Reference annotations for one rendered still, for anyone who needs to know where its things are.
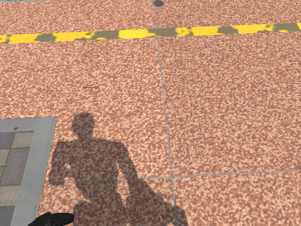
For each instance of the left robot hand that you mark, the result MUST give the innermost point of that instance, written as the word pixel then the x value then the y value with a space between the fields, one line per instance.
pixel 56 219

